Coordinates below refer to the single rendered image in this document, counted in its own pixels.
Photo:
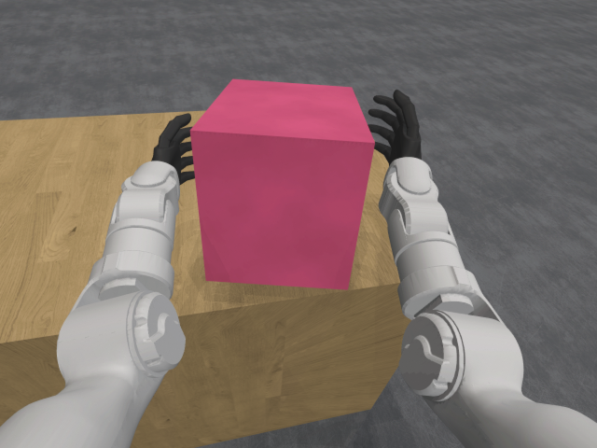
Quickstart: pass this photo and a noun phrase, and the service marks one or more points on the right robot upper arm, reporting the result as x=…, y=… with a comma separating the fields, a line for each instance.
x=469, y=370

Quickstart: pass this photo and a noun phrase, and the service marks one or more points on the carton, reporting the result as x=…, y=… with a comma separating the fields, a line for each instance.
x=281, y=172

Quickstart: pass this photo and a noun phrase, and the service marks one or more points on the left robot forearm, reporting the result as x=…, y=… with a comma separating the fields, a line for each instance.
x=140, y=238

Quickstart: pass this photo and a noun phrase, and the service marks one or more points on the left robot upper arm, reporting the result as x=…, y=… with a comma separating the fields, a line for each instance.
x=113, y=355

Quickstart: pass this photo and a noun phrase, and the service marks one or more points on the robot right hand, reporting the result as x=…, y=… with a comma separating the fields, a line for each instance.
x=405, y=139

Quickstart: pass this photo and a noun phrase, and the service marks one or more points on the right robot forearm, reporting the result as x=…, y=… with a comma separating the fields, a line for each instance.
x=431, y=272

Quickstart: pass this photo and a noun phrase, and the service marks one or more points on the robot left hand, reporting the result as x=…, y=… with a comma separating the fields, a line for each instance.
x=170, y=149

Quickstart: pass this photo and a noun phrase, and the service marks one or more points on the pedestal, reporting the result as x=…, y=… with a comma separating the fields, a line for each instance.
x=257, y=357

